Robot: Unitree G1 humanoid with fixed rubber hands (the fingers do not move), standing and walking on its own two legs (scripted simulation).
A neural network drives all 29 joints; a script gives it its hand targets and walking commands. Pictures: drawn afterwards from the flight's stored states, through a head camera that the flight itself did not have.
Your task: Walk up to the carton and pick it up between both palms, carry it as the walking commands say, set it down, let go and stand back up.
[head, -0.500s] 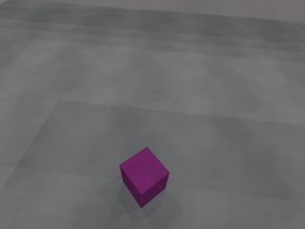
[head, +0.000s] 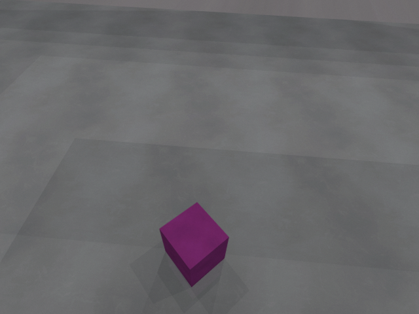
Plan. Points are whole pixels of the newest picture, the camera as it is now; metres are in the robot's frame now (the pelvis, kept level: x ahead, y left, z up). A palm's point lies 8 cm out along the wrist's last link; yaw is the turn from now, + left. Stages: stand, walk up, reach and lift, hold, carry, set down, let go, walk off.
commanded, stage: walk up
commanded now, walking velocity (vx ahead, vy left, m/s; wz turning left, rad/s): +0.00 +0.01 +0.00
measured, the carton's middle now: (194, 244) +0.50 +0.06 -0.65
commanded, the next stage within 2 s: stand in 1.84 s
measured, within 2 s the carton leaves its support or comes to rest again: neither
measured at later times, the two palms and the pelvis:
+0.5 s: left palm out of the picture +0.01 +0.28 -0.19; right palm out of the picture +0.02 -0.24 -0.16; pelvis +0.00 +0.01 -0.04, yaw +11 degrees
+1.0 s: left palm out of the picture +0.11 +0.15 -0.14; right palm (354, 257) +0.28 -0.35 -0.14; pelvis +0.12 -0.10 -0.01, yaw +27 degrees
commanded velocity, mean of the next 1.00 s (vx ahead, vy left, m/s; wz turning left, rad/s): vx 0.07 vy -0.17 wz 0.38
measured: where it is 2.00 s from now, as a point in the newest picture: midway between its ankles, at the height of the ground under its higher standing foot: outside the picture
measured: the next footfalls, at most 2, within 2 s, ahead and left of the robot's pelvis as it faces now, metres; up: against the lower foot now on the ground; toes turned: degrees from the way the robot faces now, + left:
right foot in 0.82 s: +0.22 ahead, -0.19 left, +0.00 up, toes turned +17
left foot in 1.10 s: +0.13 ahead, -0.05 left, +0.00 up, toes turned +35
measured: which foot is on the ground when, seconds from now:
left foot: down 0.00-0.82, up 0.84-1.00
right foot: down 0.00-0.44, up 0.46-0.80, down 0.82-1.00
